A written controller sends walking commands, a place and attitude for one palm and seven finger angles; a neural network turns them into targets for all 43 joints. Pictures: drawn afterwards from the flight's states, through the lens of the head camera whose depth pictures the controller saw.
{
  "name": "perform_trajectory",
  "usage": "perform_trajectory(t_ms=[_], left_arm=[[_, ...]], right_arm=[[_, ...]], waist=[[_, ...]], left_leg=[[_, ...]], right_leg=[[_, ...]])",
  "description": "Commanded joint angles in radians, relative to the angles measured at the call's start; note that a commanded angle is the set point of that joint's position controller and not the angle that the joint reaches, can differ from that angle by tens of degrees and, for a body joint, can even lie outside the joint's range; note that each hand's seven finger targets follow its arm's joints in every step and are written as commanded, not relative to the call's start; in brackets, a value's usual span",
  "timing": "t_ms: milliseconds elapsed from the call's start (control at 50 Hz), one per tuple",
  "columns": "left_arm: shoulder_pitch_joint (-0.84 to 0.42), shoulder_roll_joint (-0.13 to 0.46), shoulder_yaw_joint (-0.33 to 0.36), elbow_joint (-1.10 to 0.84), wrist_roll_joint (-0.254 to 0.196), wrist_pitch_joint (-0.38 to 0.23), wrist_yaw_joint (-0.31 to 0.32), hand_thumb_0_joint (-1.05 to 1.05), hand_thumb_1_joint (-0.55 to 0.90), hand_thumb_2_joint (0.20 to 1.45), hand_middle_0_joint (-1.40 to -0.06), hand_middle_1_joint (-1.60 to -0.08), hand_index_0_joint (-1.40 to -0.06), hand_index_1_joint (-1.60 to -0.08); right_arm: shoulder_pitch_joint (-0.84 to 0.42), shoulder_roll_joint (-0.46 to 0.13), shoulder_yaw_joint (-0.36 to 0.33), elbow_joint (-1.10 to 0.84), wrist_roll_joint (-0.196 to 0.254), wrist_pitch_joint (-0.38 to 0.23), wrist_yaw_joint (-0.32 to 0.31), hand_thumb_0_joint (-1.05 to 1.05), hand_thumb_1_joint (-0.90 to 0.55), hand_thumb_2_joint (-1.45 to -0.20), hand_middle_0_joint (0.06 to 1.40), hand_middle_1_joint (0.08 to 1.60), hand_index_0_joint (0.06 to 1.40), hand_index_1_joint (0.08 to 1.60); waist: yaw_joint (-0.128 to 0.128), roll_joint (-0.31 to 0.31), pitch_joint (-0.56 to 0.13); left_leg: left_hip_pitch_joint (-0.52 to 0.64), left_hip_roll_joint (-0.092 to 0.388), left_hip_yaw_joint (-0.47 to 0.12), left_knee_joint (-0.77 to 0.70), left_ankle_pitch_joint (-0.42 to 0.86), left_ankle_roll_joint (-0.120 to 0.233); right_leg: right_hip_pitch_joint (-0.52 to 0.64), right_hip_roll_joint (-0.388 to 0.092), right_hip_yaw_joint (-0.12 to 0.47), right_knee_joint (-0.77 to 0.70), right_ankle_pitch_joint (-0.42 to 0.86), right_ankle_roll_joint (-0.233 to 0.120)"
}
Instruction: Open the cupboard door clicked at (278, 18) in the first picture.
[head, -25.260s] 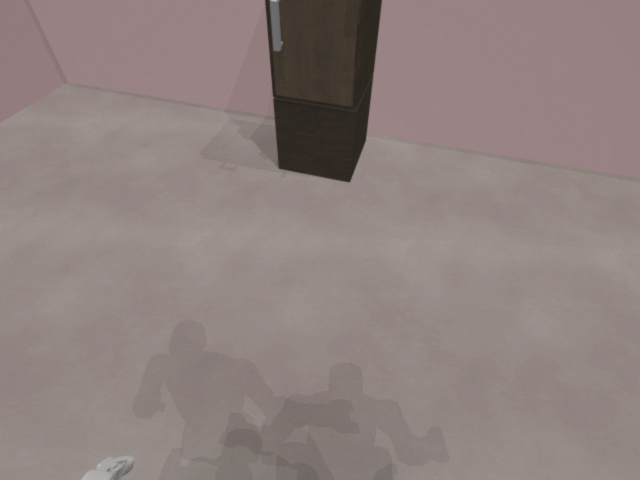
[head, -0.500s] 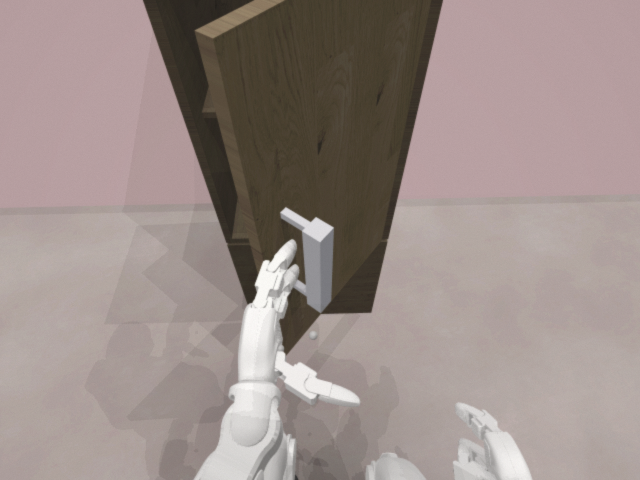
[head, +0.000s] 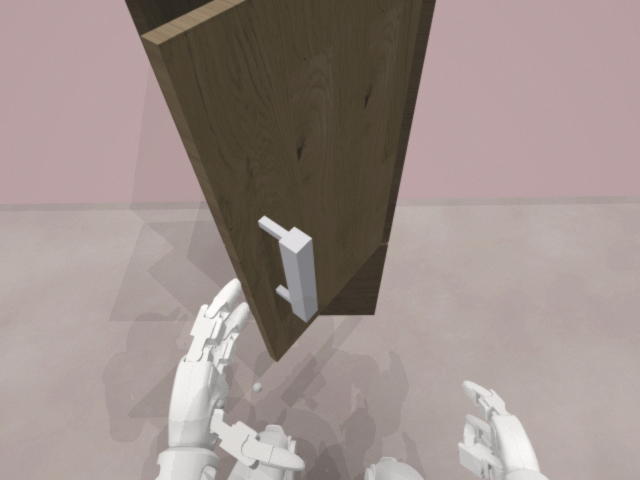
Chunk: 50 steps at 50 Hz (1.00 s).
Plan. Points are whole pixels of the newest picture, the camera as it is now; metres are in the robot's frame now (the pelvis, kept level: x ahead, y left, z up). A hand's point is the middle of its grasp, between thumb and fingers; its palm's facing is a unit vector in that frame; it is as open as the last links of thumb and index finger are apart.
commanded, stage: slide the hand sideways off the handle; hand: left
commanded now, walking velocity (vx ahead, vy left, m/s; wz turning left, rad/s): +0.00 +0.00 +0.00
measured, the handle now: (288, 271) +0.36 +0.06 +0.06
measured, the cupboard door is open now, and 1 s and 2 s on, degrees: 51 51 51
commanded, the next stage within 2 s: draw the hand back to the body in 0.06 s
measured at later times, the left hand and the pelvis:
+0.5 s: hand (186, 392) +0.20 +0.13 +0.11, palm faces +0.04 -1.00 -0.04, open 16.3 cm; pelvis +0.01 +0.00 +0.03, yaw +0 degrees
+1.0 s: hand (28, 366) +0.20 +0.24 +0.18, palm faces +0.20 -0.92 -0.34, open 13.4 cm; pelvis +0.01 +0.04 +0.08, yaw -1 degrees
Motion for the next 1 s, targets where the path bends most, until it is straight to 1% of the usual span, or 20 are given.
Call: perform_trajectory(t_ms=[0,120,140,220,260,320,400,460,520,600,640,660,680,700,720,740,820,880,920,980], left_arm=[[0.083,0.028,0.039,-0.251,-0.032,-0.087,-0.054,0.000,-0.500,0.300,-0.150,-0.300,-0.150,-0.300],[0.033,0.029,0.030,-0.283,-0.043,-0.112,-0.087,0.000,-0.500,0.300,-0.150,-0.300,-0.150,-0.300],[0.033,0.029,0.030,-0.287,-0.048,-0.118,-0.089,0.000,-0.500,0.300,-0.150,-0.300,-0.150,-0.300],[0.090,0.168,0.180,-0.402,-0.065,-0.100,-0.083,0.000,-0.500,0.300,-0.150,-0.300,-0.150,-0.300],[0.131,0.150,0.181,-0.422,-0.085,-0.064,-0.088,0.000,-0.500,0.300,-0.150,-0.300,-0.150,-0.300],[0.150,0.137,0.203,-0.393,-0.127,0.008,-0.115,0.000,-0.500,0.300,-0.150,-0.300,-0.150,-0.300],[0.160,0.136,0.204,-0.363,-0.164,0.062,-0.184,0.000,-0.500,0.300,-0.150,-0.300,-0.150,-0.300],[0.134,0.180,0.235,-0.386,-0.178,0.066,-0.219,0.000,-0.500,0.300,-0.150,-0.300,-0.150,-0.300],[0.130,0.228,0.296,-0.440,-0.193,0.055,-0.224,0.000,-0.500,0.300,-0.150,-0.300,-0.150,-0.300],[0.134,0.234,0.322,-0.513,-0.220,0.045,-0.213,0.000,-0.395,0.345,-0.154,-0.300,-0.154,-0.300],[0.144,0.221,0.312,-0.525,-0.230,0.058,-0.212,0.000,-0.325,0.375,-0.156,-0.300,-0.156,-0.300],[0.189,0.388,0.321,-0.543,-0.074,0.148,-0.124,0.000,-0.290,0.390,-0.158,-0.300,-0.158,-0.300],[0.199,0.308,0.280,-0.595,-0.068,0.198,-0.088,0.000,-0.255,0.405,-0.159,-0.300,-0.159,-0.300],[0.219,0.299,0.279,-0.591,-0.064,0.231,-0.071,0.000,-0.220,0.420,-0.160,-0.300,-0.160,-0.300],[0.216,0.293,0.278,-0.584,-0.049,0.257,-0.056,0.000,-0.185,0.435,-0.161,-0.300,-0.161,-0.300],[0.240,0.295,0.284,-0.559,-0.041,0.280,-0.044,0.000,-0.150,0.450,-0.162,-0.300,-0.162,-0.300],[0.158,0.345,0.339,-0.546,-0.029,0.320,-0.005,0.000,-0.010,0.510,-0.168,-0.300,-0.168,-0.300],[0.122,0.361,0.373,-0.576,-0.025,0.326,0.013,0.000,0.095,0.555,-0.171,-0.300,-0.171,-0.300],[0.090,0.392,0.406,-0.601,-0.022,0.329,0.024,0.000,0.165,0.585,-0.174,-0.300,-0.174,-0.300],[0.080,0.385,0.420,-0.615,-0.021,0.333,0.031,0.000,0.270,0.630,-0.178,-0.300,-0.178,-0.300]], right_arm=[[-0.040,-0.083,-0.047,-0.166,0.003,-0.057,-0.007,0.000,-0.900,-0.900,0.200,0.300,0.200,0.300],[-0.038,-0.087,-0.052,-0.158,0.003,-0.081,-0.017,0.000,-0.900,-0.900,0.200,0.300,0.200,0.300],[-0.040,-0.087,-0.050,-0.158,0.001,-0.086,-0.017,0.000,-0.900,-0.900,0.200,0.300,0.200,0.300],[-0.027,-0.081,-0.060,-0.175,0.010,-0.072,-0.032,0.000,-0.900,-0.900,0.200,0.300,0.200,0.300],[-0.025,-0.076,-0.055,-0.185,0.022,-0.062,-0.037,0.000,-0.900,-0.900,0.200,0.300,0.200,0.300],[-0.024,-0.081,-0.053,-0.186,0.037,-0.052,-0.053,0.000,-0.900,-0.900,0.200,0.300,0.200,0.300],[-0.027,-0.098,-0.045,-0.182,0.045,-0.062,-0.071,0.000,-0.900,-0.900,0.200,0.300,0.200,0.300],[-0.027,-0.110,-0.041,-0.180,0.045,-0.078,-0.080,0.000,-0.900,-0.900,0.200,0.300,0.200,0.300],[-0.026,-0.111,-0.043,-0.181,0.045,-0.089,-0.081,0.000,-0.900,-0.900,0.200,0.300,0.200,0.300],[-0.033,-0.103,-0.037,-0.189,0.054,-0.107,-0.078,0.000,-0.900,-0.900,0.200,0.300,0.200,0.300],[-0.033,-0.105,-0.037,-0.187,0.059,-0.116,-0.077,0.000,-0.900,-0.900,0.200,0.300,0.200,0.300],[-0.032,-0.114,-0.043,-0.194,0.057,-0.090,-0.109,0.000,-0.900,-0.900,0.200,0.300,0.200,0.300],[-0.026,-0.095,-0.031,-0.214,0.054,-0.083,-0.121,0.000,-0.900,-0.900,0.200,0.300,0.200,0.300],[-0.018,-0.096,-0.033,-0.208,0.054,-0.079,-0.126,0.000,-0.900,-0.900,0.200,0.300,0.200,0.300],[-0.022,-0.098,-0.029,-0.201,0.053,-0.077,-0.129,0.000,-0.900,-0.900,0.200,0.300,0.200,0.300],[-0.026,-0.096,-0.026,-0.189,0.052,-0.069,-0.132,0.000,-0.900,-0.900,0.200,0.300,0.200,0.300],[-0.056,-0.104,-0.008,-0.176,0.047,-0.065,-0.142,0.000,-0.900,-0.900,0.200,0.300,0.200,0.300],[-0.065,-0.105,0.000,-0.165,0.046,-0.076,-0.146,0.000,-0.900,-0.900,0.200,0.300,0.200,0.300],[-0.076,-0.108,0.006,-0.151,0.043,-0.090,-0.145,0.000,-0.900,-0.900,0.200,0.300,0.200,0.300],[-0.079,-0.106,0.011,-0.127,0.042,-0.112,-0.138,0.000,-0.900,-0.900,0.200,0.300,0.200,0.300]], waist=[[-0.018,-0.108,-0.235],[-0.048,-0.112,-0.203],[-0.044,-0.100,-0.214],[0.006,-0.081,-0.297],[0.005,-0.061,-0.274],[-0.015,-0.152,-0.205],[-0.036,-0.164,-0.084],[-0.035,-0.124,-0.054],[-0.010,-0.063,-0.083],[0.005,0.030,-0.084],[-0.001,0.035,-0.071],[0.042,0.039,-0.104],[0.016,0.046,-0.075],[0.011,0.011,-0.066],[0.014,0.023,-0.051],[0.010,0.017,-0.007],[0.008,-0.040,0.062],[0.016,-0.023,0.050],[0.023,0.026,0.041],[0.025,0.053,0.062]], left_leg=[[0.216,-0.028,-0.005,-0.079,0.210,0.045],[0.167,-0.025,-0.012,-0.034,0.182,0.048],[0.160,-0.027,-0.012,-0.027,0.174,0.047],[0.213,-0.025,0.002,-0.063,0.215,0.046],[0.258,-0.028,0.009,-0.100,0.223,0.048],[0.262,-0.028,0.004,-0.131,0.201,0.049],[0.273,-0.027,-0.002,-0.173,0.154,0.049],[0.310,-0.025,-0.009,-0.207,0.148,0.053],[0.369,-0.023,-0.011,-0.249,0.179,0.052],[0.451,-0.021,-0.009,-0.301,0.196,0.052],[0.481,-0.015,-0.019,-0.328,0.198,0.052],[0.538,0.002,-0.008,-0.385,0.209,0.053],[0.565,-0.002,0.000,-0.397,0.223,0.060],[0.572,0.003,-0.004,-0.403,0.232,0.058],[0.590,0.003,-0.005,-0.415,0.257,0.060],[0.596,0.009,-0.002,-0.430,0.256,0.060],[0.638,0.013,-0.022,-0.512,0.200,0.059],[0.699,0.018,-0.031,-0.564,0.187,0.057],[0.728,0.019,-0.039,-0.600,0.182,0.053],[0.768,0.026,-0.058,-0.652,0.192,0.044]], right_leg=[[0.123,-0.035,0.099,-0.222,0.561,0.066],[0.069,-0.040,0.113,-0.208,0.519,0.071],[0.068,-0.044,0.122,-0.208,0.512,0.074],[0.187,-0.044,0.154,-0.244,0.551,0.074],[0.213,-0.041,0.141,-0.275,0.570,0.077],[0.260,-0.047,0.151,-0.344,0.574,0.100],[0.233,-0.054,0.143,-0.411,0.495,0.110],[0.221,-0.047,0.128,-0.430,0.430,0.098],[0.247,-0.030,0.094,-0.423,0.416,0.079],[0.238,-0.001,0.044,-0.426,0.373,0.054],[0.233,0.009,0.019,-0.429,0.357,0.049],[0.257,-0.027,0.084,-0.507,0.373,0.034],[0.271,-0.032,0.072,-0.528,0.382,0.037],[0.275,-0.032,0.062,-0.535,0.393,0.042],[0.296,-0.030,0.057,-0.544,0.415,0.040],[0.296,-0.028,0.046,-0.554,0.411,0.044],[0.334,-0.019,0.031,-0.623,0.332,0.042],[0.372,-0.020,0.028,-0.649,0.318,0.040],[0.415,-0.023,0.030,-0.666,0.327,0.036],[0.451,-0.021,0.023,-0.685,0.353,0.035]])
